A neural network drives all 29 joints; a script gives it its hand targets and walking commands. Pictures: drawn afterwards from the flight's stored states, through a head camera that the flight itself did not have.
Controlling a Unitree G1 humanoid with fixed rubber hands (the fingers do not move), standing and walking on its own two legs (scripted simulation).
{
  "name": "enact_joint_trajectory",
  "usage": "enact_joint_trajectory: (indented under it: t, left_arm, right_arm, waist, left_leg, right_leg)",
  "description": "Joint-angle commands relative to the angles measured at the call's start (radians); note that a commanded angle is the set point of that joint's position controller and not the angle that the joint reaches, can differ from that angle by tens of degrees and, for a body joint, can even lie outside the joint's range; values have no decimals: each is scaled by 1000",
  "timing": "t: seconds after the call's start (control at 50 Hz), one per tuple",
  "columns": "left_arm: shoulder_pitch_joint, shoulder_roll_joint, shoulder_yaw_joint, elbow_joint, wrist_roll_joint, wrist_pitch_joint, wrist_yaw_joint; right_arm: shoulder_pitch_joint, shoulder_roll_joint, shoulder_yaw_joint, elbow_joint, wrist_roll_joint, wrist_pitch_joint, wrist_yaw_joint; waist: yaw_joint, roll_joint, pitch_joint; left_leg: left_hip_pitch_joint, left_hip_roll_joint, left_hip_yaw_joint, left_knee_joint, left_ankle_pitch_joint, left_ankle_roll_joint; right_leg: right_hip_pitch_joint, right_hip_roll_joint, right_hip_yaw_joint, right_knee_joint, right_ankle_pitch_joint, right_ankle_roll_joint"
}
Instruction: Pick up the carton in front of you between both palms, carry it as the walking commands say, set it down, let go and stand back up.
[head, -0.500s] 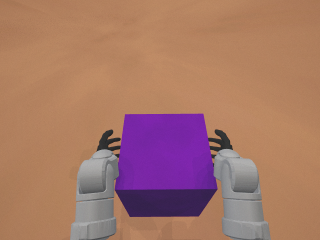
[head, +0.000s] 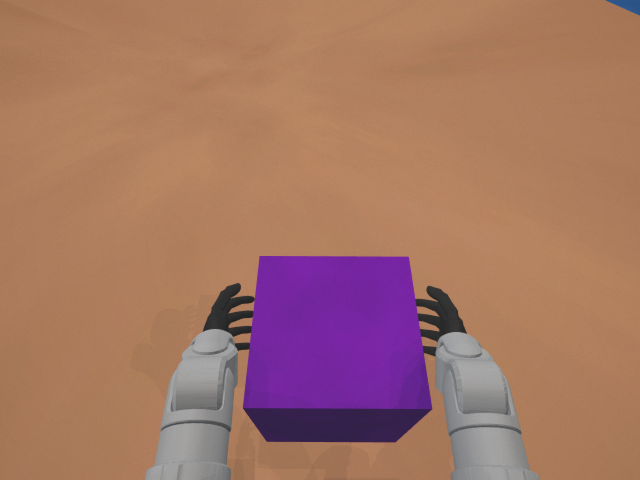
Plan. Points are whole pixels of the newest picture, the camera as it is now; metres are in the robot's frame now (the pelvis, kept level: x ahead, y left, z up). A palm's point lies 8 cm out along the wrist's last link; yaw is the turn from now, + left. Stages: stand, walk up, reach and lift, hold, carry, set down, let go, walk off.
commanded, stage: carry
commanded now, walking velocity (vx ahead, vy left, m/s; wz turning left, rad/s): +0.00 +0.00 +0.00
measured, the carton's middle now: (332, 356) +0.32 +0.00 -0.07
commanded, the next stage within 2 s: hold in 1.14 s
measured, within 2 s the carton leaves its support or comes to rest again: neither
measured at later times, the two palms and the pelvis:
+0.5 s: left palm (203, 375) +0.24 +0.15 +0.04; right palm (458, 376) +0.24 -0.14 +0.04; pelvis -0.05 +0.00 +0.00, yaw +0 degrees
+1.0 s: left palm (207, 390) +0.22 +0.14 +0.04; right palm (469, 390) +0.22 -0.15 +0.04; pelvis -0.07 -0.01 +0.00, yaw +0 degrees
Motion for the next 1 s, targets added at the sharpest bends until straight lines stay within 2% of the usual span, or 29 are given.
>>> enact_joint_trajectory:
  t: [0.0, 0.1, 0.18, 0.26, 0.42, 0.98]
  left_arm:
    - [-444, -909, -496, -30, -235, -102, -263]
    - [-470, -927, -496, 4, -231, -132, -262]
    - [-454, -944, -538, -20, -259, -97, -263]
    - [-434, -924, -519, -8, -252, -63, -263]
    - [-482, -934, -522, -18, -261, -65, -268]
    - [-462, -936, -527, -28, -262, -56, -268]
  right_arm:
    - [-484, 912, 513, -46, 247, -116, 262]
    - [-504, 926, 505, -8, 242, -145, 266]
    - [-476, 939, 534, -29, 263, -110, 267]
    - [-447, 918, 508, -18, 250, -74, 266]
    - [-495, 932, 510, -26, 260, -75, 271]
    - [-486, 935, 515, -35, 265, -70, 276]
  waist:
    - [9, -11, -294]
    - [9, 7, -283]
    - [9, 14, -275]
    - [9, 13, -253]
    - [7, 11, -213]
    - [7, 11, -238]
  left_leg:
    - [193, 101, -87, 9, 509, 43]
    - [199, 103, -95, -14, 450, 43]
    - [203, 106, -102, -32, 434, 45]
    - [194, 108, -105, -53, 392, 44]
    - [174, 104, -114, -94, 268, 37]
    - [156, 99, -103, -92, 284, 28]
  right_leg:
    - [26, -126, 54, -26, 691, 11]
    - [-13, -124, 60, -42, 576, -2]
    - [-41, -117, 64, -55, 477, -3]
    - [-72, -115, 70, -73, 397, -4]
    - [-122, -117, 86, -113, 255, -17]
    - [-124, -117, 94, -86, 307, -21]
